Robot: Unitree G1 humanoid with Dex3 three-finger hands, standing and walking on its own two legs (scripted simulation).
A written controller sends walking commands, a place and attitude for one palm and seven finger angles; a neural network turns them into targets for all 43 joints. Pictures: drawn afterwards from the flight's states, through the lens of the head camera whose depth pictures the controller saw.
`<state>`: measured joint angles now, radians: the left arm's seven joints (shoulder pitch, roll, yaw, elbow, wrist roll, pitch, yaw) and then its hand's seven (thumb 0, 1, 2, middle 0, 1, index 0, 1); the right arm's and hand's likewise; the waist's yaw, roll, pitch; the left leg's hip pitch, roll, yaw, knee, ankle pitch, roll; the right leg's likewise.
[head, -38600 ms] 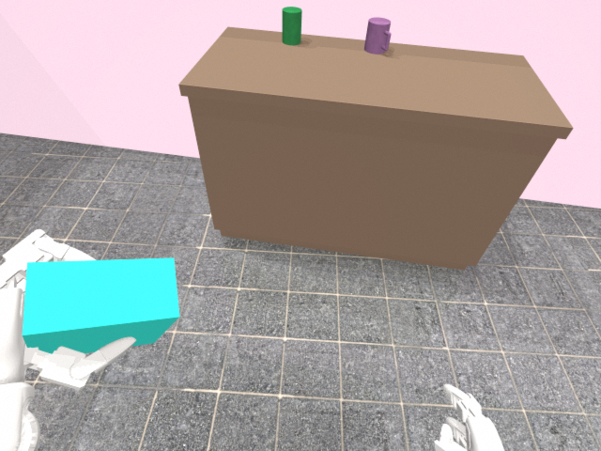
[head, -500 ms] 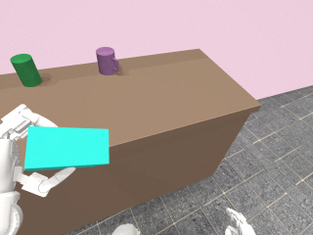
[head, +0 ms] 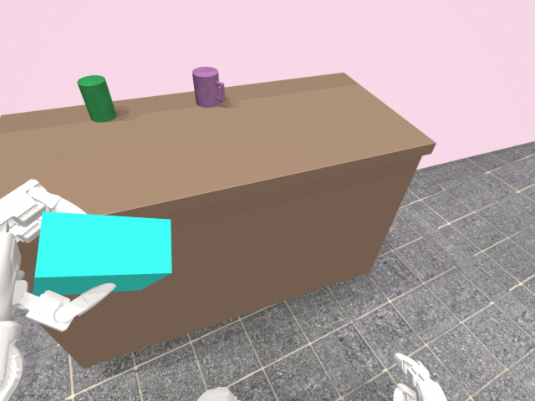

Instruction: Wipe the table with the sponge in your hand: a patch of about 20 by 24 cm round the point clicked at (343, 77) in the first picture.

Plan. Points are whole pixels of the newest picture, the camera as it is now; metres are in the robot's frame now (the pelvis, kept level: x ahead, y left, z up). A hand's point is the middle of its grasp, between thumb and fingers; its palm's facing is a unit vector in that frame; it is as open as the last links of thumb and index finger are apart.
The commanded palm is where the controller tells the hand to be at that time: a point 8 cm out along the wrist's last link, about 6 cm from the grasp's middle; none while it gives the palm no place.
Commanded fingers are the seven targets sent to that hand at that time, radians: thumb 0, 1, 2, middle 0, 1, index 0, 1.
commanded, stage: stop stepping back and stand still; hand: left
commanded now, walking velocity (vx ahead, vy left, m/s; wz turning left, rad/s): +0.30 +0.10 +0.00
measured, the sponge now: (119, 258) +0.23 +0.19 +0.17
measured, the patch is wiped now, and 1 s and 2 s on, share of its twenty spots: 0.95 0.95 0.95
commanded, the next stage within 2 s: stand and wait in 0.80 s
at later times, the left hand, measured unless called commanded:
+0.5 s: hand (0, 335) +0.12 +0.23 +0.22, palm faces +0.40 -0.85 -0.35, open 10.1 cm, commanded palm +0.07 +0.26 +0.21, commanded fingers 0.00 0.10 1.30 -1.20 -1.60 -1.20 -1.60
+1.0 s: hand (19, 382) +0.09 +0.21 +0.20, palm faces +0.42 -0.85 -0.33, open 10.1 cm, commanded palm +0.04 +0.25 +0.21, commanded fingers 0.00 0.10 1.30 -1.20 -1.60 -1.20 -1.60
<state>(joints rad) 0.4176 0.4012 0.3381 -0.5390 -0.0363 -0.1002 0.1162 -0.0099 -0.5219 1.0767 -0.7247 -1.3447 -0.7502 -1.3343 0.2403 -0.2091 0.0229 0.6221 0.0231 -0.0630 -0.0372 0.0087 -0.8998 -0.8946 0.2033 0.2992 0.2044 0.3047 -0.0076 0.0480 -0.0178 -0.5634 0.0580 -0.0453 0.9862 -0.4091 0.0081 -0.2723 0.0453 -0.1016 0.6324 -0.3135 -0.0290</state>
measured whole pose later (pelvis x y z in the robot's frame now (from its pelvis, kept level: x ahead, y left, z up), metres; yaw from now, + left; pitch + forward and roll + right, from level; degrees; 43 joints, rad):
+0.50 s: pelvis -0.10 -0.01 +0.01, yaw -2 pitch -1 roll -1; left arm 0.40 0.40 0.38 -0.44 -0.06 -0.12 0.12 -0.01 -0.52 1.08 -0.73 -1.35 -0.75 -1.34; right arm 0.35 -0.18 0.05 0.67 0.03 -0.11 -0.05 0.01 -0.90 -0.89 0.20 0.30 0.20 0.30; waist -0.03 0.02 -0.12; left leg -0.22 0.05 0.06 0.59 -0.35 0.00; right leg -0.45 -0.03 -0.06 0.80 -0.35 0.00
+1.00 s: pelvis -0.12 -0.03 +0.01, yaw +0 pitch -3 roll -2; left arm 0.40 0.36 0.34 -0.45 -0.05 -0.11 0.14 -0.01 -0.52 1.08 -0.72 -1.35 -0.75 -1.34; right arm 0.24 -0.22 0.01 0.63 0.02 -0.10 -0.06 0.01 -0.90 -0.90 0.20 0.30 0.20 0.30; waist -0.02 0.04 -0.05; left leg -0.40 0.04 -0.04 0.88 -0.37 0.01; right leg -0.30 0.01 -0.10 0.60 -0.23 -0.03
